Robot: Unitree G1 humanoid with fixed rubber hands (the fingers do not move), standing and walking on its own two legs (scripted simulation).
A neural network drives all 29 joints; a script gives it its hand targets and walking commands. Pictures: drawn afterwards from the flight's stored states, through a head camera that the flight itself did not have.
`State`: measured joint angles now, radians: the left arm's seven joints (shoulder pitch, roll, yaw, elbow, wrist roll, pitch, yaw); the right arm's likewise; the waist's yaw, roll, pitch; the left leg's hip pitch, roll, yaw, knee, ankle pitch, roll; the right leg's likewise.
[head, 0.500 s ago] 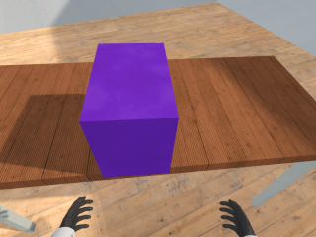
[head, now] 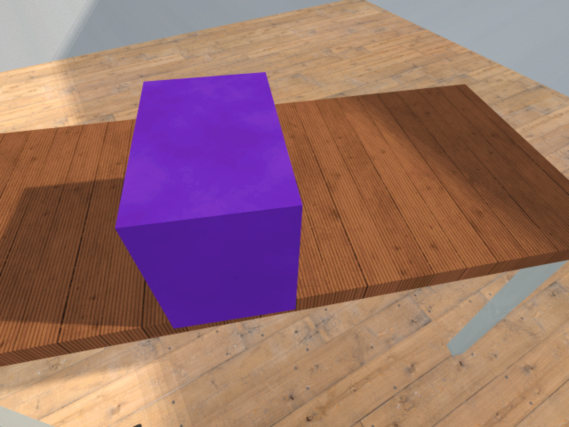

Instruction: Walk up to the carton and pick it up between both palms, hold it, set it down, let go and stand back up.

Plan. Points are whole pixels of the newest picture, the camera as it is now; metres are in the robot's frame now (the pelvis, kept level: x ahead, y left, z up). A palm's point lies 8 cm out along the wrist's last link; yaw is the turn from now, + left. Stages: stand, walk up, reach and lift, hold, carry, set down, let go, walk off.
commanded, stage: stand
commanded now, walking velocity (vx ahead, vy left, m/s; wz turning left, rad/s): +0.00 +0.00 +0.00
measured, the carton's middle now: (220, 197) +0.44 +0.10 +0.07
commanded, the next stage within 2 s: none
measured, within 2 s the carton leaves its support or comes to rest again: neither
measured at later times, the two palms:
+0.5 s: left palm out of the picture +0.04 +0.23 -0.12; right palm out of the picture -0.03 -0.21 -0.15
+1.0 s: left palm out of the picture -0.01 +0.24 -0.13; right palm out of the picture -0.06 -0.19 -0.15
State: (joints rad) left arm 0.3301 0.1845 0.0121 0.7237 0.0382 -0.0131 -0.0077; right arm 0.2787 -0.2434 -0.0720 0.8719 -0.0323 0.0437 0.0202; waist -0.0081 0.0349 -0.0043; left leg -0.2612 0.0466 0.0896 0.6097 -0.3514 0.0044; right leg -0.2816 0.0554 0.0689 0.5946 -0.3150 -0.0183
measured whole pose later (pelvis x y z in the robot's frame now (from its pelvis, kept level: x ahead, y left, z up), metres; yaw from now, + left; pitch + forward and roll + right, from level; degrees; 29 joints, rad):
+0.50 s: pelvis -0.01 +0.02 +0.00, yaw -3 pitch +0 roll +0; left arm 0.34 0.13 0.00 0.91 0.03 -0.01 0.03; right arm 0.32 -0.18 -0.05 1.08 -0.02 0.03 -0.01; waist -0.02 0.04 -0.05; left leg -0.23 0.03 0.16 0.54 -0.31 0.03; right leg -0.29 0.04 0.14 0.56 -0.27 0.01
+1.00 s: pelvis -0.02 +0.03 +0.01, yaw -4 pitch -1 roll +1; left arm 0.34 0.11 -0.02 1.06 0.02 0.00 0.04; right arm 0.31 -0.16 -0.03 1.16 -0.02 0.03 -0.03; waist -0.02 0.04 -0.02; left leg -0.20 0.01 0.18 0.50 -0.29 0.05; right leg -0.27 0.02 0.16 0.53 -0.25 0.03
